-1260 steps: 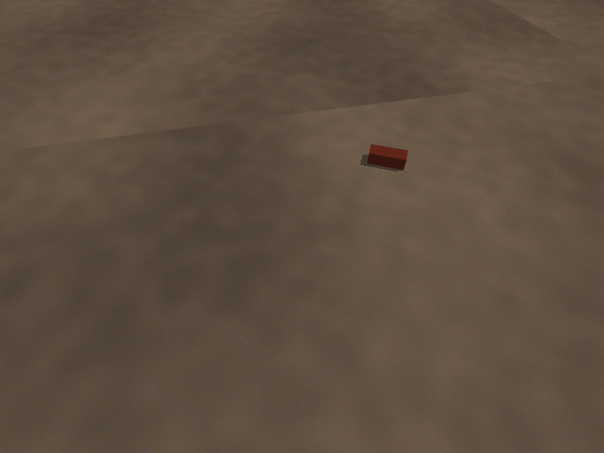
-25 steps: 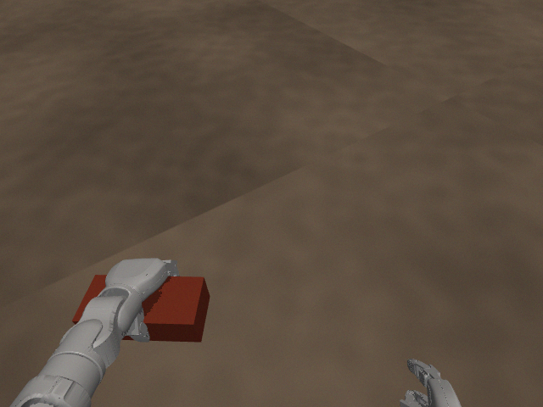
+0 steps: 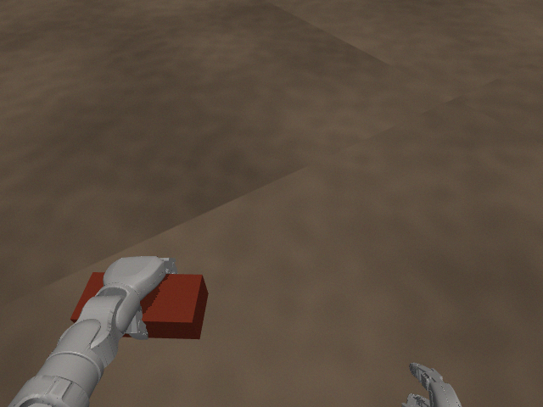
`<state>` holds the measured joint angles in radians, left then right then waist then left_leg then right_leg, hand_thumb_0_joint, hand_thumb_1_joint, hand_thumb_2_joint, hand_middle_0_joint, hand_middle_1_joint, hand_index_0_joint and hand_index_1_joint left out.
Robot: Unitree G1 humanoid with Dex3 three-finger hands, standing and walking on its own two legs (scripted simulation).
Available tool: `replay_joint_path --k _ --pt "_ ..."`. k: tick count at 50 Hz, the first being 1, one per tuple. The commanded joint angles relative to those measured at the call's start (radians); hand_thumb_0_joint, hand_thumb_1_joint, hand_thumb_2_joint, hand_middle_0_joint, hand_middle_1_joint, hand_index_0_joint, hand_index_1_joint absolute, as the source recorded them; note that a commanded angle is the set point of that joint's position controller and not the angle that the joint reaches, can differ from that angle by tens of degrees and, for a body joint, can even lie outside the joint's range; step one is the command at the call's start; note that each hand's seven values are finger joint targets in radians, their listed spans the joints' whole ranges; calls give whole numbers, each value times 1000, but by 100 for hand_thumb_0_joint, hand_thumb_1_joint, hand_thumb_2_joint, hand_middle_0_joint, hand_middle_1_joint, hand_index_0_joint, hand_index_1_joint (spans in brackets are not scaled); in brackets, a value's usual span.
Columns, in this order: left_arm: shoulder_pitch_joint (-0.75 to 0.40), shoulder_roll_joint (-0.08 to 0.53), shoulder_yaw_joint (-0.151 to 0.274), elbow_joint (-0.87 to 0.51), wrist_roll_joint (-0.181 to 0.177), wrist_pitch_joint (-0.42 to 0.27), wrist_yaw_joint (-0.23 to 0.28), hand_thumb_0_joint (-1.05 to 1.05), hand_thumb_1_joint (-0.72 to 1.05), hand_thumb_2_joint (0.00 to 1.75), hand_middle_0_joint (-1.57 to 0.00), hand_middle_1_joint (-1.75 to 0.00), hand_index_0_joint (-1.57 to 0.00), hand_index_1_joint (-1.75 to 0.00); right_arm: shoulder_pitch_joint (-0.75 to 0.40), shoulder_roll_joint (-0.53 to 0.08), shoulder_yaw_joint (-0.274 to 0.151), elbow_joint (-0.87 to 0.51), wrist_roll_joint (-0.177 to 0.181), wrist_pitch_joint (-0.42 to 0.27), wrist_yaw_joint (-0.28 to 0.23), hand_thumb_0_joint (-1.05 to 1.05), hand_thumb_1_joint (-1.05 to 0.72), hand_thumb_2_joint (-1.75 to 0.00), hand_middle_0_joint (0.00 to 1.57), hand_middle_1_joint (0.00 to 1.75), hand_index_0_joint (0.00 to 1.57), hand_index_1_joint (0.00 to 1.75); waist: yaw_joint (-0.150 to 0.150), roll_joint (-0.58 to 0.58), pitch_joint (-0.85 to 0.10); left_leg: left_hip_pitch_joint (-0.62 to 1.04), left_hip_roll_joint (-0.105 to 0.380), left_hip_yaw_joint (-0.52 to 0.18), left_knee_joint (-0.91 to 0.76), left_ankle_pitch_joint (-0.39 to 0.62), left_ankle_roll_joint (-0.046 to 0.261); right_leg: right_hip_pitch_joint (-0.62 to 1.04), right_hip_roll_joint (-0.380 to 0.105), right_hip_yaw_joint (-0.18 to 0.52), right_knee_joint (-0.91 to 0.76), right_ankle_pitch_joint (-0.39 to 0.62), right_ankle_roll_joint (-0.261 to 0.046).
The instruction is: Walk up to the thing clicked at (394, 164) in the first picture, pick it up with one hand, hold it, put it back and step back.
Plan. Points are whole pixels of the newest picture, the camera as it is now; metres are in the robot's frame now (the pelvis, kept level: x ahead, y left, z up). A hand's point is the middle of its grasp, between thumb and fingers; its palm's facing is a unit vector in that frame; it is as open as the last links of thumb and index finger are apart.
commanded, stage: crouch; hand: left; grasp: from above
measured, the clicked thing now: (145, 305) +0.30 +0.23 -0.07
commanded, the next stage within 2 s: lower in 1.94 s
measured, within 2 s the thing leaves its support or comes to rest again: neither
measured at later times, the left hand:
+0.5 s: hand (152, 323) +0.29 +0.24 -0.15, palm faces -0.48 +0.03 -0.88, open 11.5 cm
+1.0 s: hand (175, 337) +0.35 +0.27 -0.40, palm faces -0.49 +0.02 -0.87, open 11.5 cm
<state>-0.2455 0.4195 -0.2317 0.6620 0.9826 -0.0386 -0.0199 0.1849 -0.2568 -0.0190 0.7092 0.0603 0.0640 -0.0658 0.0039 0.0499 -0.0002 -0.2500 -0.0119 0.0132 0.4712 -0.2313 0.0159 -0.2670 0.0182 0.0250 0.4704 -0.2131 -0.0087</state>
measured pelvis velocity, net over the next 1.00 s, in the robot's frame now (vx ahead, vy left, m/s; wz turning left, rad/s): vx -0.06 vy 0.01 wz -0.01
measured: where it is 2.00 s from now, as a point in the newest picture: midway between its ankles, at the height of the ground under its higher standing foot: outside the picture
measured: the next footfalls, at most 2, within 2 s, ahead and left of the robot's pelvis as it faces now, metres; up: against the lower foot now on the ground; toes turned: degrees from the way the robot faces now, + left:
none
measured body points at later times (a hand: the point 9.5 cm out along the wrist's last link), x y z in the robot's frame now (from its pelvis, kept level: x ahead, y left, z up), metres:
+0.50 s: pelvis -0.01 +0.00 -0.05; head +0.07 +0.01 +0.40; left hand +0.31 +0.24 -0.10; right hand +0.11 -0.28 -0.16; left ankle +0.01 +0.11 -0.74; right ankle +0.02 -0.11 -0.74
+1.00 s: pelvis -0.06 +0.01 -0.25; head +0.14 +0.03 +0.15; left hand +0.37 +0.27 -0.35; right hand -0.01 -0.26 -0.38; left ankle +0.01 +0.11 -0.74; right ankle +0.02 -0.11 -0.74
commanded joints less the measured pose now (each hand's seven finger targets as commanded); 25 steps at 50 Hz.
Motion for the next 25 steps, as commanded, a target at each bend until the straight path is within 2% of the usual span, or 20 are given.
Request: replay_joint_path --k 1,2,3,5,8,9,10,11,13,15,16,18,19,20,21,22,25 --pt "-349 228 138 -195 -5 17 60 0 62 102 -91 -100 -96 -95 -82 -131 -47 -135 4 -38 -9 0 -92 -91 20 30 20 30 -1 -15 -256 117 -7 2 -52 201 2 72 10 -9 -68 153 -9" --pt "-373 228 131 -220 -8 15 53 0 54 104 -83 -96 -88 -94 -84 -134 -48 -138 4 -38 -7 0 -87 -89 20 30 20 30 -3 -9 -266 122 -7 1 -52 204 1 77 10 -6 -67 156 -10" --pt "-373 223 126 -202 -5 16 47 0 52 109 -84 -99 -86 -97 -83 -131 -47 -134 4 -37 -8 0 -88 -89 20 30 20 30 -3 -21 -256 114 -5 -2 -52 203 2 69 11 -10 -68 155 -8" --pt "-304 205 117 -172 -5 16 36 0 52 112 -85 -101 -86 -100 -80 -131 -47 -140 5 -36 -5 0 -88 -89 20 30 20 30 -3 -42 -221 96 -5 -3 -55 188 3 65 11 -9 -72 139 -8" --pt "-282 207 127 -153 -5 -1 34 0 56 113 -87 -101 -89 -99 -83 -130 -46 -153 6 -29 -4 0 -88 -89 20 30 20 30 -6 -65 -196 76 -9 -3 -52 159 7 50 7 -7 -76 113 -6" --pt "-282 188 109 -141 1 -10 39 0 55 112 -87 -100 -89 -99 -76 -128 -44 -152 5 -27 -3 0 -88 -89 20 30 20 30 -14 -79 -182 64 -11 -3 -49 154 7 40 7 -6 -72 111 -6" --pt "-257 207 138 -123 10 -17 53 0 56 112 -88 -100 -90 -99 -75 -129 -46 -153 3 -23 -2 0 -88 -90 20 30 20 30 -8 -67 -173 56 -15 -1 -46 143 6 32 4 -4 -71 98 -7" --pt "-275 193 127 -124 17 -28 68 0 57 113 -89 -98 -90 -98 -71 -128 -47 -150 1 -21 -1 0 -88 -89 20 30 20 30 -18 -59 -180 55 -13 -2 -37 145 3 16 6 -4 -58 98 -9" --pt "-307 209 150 -84 34 -48 110 0 53 108 -85 -100 -87 -98 -49 -133 -51 -133 -8 -17 1 0 -88 -89 20 30 20 30 -28 -63 -201 29 -12 -2 1 156 2 -16 4 -6 -24 112 -9" --pt "-390 231 163 -51 57 -68 160 0 52 110 -84 -100 -86 -98 -43 -135 -56 -121 -18 -17 6 0 -88 -89 20 30 20 30 -39 -45 -229 -24 -17 -2 69 148 0 -76 0 -5 31 115 -6" --pt "-415 236 163 -25 77 -77 186 0 50 109 -84 -99 -85 -97 -34 -133 -56 -108 -23 -18 11 0 -88 -89 20 30 20 30 -43 -30 -246 -49 -18 -4 102 144 -4 -112 0 -9 63 112 -6" --pt "-443 229 171 23 113 -92 240 0 51 108 -82 -100 -85 -98 0 -143 -70 -84 -35 -23 23 0 -88 -89 20 30 20 30 -55 -18 -310 -98 -14 -3 193 138 -8 -191 2 -11 138 109 -8" --pt "-495 209 153 23 130 -99 267 0 52 106 -82 -103 -85 -99 18 -148 -78 -70 -42 -27 28 0 -88 -89 20 30 20 30 -68 -3 -362 -126 -14 -2 256 149 -9 -248 -1 -6 195 127 -9" --pt "-519 214 158 43 148 -104 291 0 49 108 -80 -104 -83 -101 35 -150 -84 -59 -47 -30 34 0 -88 -89 20 30 20 30 -71 10 -404 -159 -10 -5 319 162 -9 -304 1 -8 248 131 -10" --pt "-522 192 145 93 164 -107 314 0 49 108 -81 -102 -84 -99 53 -155 -91 -56 -52 -33 41 0 -88 -89 20 30 20 30 -84 5 -410 -212 -8 -11 376 150 -8 -368 1 -11 298 116 -14" --pt "-527 223 173 123 177 -110 338 0 47 107 -79 -103 -82 -100 64 -159 -97 -54 -57 -33 46 0 -88 -89 20 30 20 30 -76 5 -423 -278 -6 -12 427 128 -4 -415 4 -9 344 99 -17" --pt "-608 238 183 156 212 -113 392 0 46 105 -78 -101 -81 -98 100 -170 -105 -54 -68 -35 58 0 -88 -89 20 30 20 30 -88 53 -523 -397 -4 -8 542 84 -3 -548 10 -16 465 55 -25"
